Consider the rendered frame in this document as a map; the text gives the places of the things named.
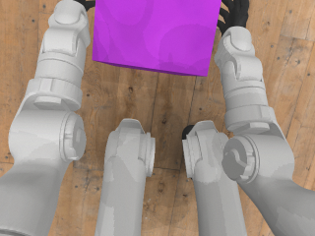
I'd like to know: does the robot left shin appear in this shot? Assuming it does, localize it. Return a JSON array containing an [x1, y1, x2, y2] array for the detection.
[[103, 118, 145, 169]]

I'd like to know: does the left robot hand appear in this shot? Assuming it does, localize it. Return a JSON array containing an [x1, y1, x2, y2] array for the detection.
[[73, 0, 95, 12]]

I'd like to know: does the robot shin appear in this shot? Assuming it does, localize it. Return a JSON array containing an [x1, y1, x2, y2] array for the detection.
[[189, 120, 229, 153], [103, 118, 145, 169]]

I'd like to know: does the carton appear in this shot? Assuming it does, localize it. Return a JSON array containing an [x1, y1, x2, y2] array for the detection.
[[92, 0, 221, 77]]

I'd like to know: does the right robot forearm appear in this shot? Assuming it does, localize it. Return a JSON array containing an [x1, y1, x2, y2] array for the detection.
[[214, 26, 287, 142]]

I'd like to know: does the robot right upper arm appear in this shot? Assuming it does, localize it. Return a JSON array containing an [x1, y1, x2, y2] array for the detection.
[[221, 134, 315, 236]]

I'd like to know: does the right robot hand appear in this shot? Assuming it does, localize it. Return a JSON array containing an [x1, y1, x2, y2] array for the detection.
[[217, 0, 250, 37]]

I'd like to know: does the robot left upper arm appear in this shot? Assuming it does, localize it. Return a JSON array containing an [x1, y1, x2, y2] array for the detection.
[[0, 109, 87, 236]]

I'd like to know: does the left robot forearm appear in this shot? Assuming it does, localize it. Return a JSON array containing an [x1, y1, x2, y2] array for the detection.
[[8, 0, 91, 156]]

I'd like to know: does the robot right shin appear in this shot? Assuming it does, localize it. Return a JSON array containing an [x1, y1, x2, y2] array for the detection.
[[189, 120, 229, 153]]

